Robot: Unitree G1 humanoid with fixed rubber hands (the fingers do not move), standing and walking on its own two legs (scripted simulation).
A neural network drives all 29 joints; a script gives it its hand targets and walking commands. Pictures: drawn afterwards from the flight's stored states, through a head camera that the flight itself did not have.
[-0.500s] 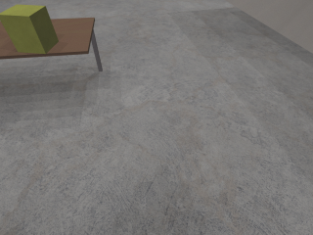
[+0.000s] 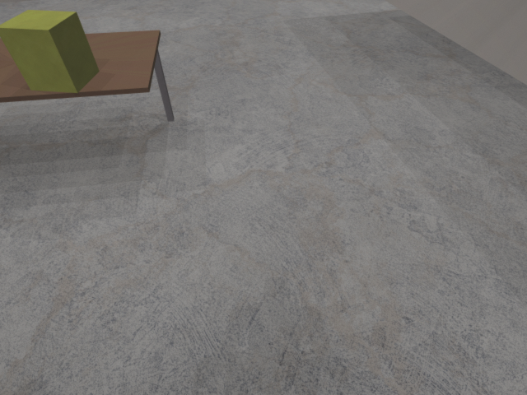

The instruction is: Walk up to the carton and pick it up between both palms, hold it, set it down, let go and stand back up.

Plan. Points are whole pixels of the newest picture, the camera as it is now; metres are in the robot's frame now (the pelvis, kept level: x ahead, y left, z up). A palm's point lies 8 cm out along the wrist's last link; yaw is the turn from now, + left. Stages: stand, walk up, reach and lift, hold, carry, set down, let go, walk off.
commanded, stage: stand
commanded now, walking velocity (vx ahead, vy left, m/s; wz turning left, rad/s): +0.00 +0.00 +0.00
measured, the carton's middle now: (53, 51) +1.38 +0.90 -0.09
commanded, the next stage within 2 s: walk up in 0.30 s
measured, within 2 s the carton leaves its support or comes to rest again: neither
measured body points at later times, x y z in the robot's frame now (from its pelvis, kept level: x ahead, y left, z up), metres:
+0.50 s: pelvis +0.00 +0.00 +0.00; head +0.01 -0.01 +0.45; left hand +0.00 +0.25 -0.15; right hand +0.00 -0.25 -0.15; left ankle +0.00 +0.13 -0.74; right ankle -0.01 -0.12 -0.74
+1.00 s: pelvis +0.12 +0.15 -0.03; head +0.12 +0.17 +0.42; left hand +0.09 +0.42 -0.18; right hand +0.18 -0.11 -0.16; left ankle +0.15 +0.27 -0.74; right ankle +0.05 -0.02 -0.66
